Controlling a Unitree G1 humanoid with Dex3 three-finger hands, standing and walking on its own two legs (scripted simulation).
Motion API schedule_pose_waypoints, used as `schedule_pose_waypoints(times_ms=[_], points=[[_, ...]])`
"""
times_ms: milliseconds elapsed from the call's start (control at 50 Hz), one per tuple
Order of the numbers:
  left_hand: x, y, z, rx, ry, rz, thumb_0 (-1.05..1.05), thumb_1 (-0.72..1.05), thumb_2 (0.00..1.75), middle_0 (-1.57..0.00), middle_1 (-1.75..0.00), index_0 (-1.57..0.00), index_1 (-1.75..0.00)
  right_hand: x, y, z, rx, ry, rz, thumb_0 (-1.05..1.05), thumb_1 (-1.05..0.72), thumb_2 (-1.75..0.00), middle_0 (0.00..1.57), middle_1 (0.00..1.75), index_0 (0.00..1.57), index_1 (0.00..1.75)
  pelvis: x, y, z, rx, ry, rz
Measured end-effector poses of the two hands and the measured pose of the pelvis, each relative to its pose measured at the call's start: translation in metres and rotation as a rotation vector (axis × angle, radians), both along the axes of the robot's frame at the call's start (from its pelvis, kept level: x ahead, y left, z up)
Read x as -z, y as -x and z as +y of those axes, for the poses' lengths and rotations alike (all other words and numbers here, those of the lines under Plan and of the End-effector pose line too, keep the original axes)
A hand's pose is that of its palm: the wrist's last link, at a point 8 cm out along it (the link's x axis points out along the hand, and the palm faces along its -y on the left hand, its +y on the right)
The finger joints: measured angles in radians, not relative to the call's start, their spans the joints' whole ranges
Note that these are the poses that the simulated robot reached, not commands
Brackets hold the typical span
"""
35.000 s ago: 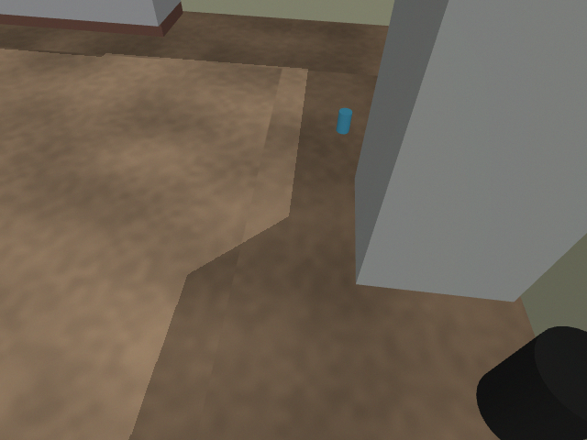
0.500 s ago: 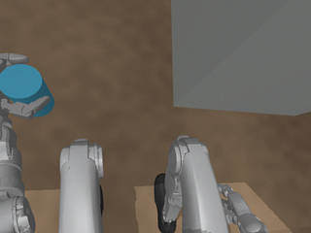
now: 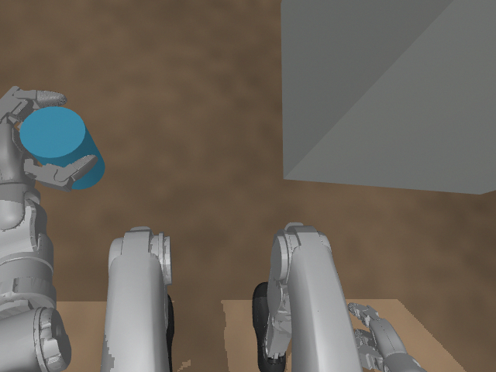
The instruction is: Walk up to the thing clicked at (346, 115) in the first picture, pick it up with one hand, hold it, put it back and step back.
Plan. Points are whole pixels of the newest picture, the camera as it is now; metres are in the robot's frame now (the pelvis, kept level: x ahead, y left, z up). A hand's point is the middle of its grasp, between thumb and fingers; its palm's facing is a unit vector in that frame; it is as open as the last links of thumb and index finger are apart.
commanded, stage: settle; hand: left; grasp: from the side
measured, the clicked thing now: (68, 152) +0.44 +0.26 -0.07
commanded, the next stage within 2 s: lift in 0.18 s
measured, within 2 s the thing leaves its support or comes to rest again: neither
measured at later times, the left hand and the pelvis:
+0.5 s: hand (56, 132) +0.44 +0.26 -0.01, palm faces +0.21 -0.97 -0.06, open 10.8 cm; pelvis +0.00 +0.00 +0.02, yaw +1 degrees
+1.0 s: hand (5, 101) +0.41 +0.25 +0.12, palm faces +0.21 -0.98 -0.07, open 10.8 cm; pelvis +0.01 +0.00 +0.12, yaw +2 degrees
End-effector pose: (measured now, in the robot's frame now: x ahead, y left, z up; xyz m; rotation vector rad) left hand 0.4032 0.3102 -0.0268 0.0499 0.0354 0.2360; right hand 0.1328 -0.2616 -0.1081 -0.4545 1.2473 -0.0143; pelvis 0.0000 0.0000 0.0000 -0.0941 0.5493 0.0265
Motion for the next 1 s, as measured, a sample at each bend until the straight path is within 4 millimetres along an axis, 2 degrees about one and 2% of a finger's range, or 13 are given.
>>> schedule_pose_waypoints(times_ms=[380, 480, 720, 900, 1000], points=[[-0.011, -0.009, -0.004, -0.004, 0.005, 0.012, 0.00, -0.46, 1.09, -0.67, -1.00, -0.66, -1.01, -0.009, 0.013, -0.002, 0.030, -0.002, 0.026, 0.01, -0.91, -0.90, 0.20, 0.30, 0.20, 0.30, -0.011, -0.001, 0.000, -0.005, -0.009, 0.013], [-0.022, -0.007, -0.005, 0.018, -0.009, 0.001, 0.00, -0.46, 1.10, -0.67, -1.00, -0.66, -1.01, -0.013, 0.011, -0.003, 0.043, -0.005, 0.015, 0.01, -0.92, -0.90, 0.20, 0.30, 0.20, 0.30, -0.016, -0.002, 0.000, -0.008, -0.014, 0.018], [-0.068, 0.004, -0.008, 0.027, -0.001, -0.008, 0.00, -0.47, 1.10, -0.67, -1.01, -0.66, -1.01, -0.039, -0.007, 0.001, 0.067, -0.036, -0.060, 0.01, -0.93, -0.90, 0.20, 0.30, 0.20, 0.30, -0.046, -0.005, -0.001, -0.014, -0.023, 0.028], [-0.115, 0.018, -0.014, 0.026, 0.010, 0.002, 0.00, -0.47, 1.10, -0.67, -1.01, -0.66, -1.01, -0.084, -0.029, 0.009, 0.076, -0.050, -0.139, 0.01, -0.92, -0.90, 0.20, 0.30, 0.20, 0.30, -0.087, -0.010, 0.001, -0.019, -0.024, 0.027], [-0.153, 0.025, -0.017, 0.022, -0.014, -0.001, 0.00, -0.47, 1.10, -0.67, -1.01, -0.66, -1.01, -0.113, -0.043, 0.014, 0.083, -0.059, -0.178, 0.01, -0.92, -0.90, 0.20, 0.30, 0.20, 0.30, -0.115, -0.015, 0.002, -0.025, -0.025, 0.014]])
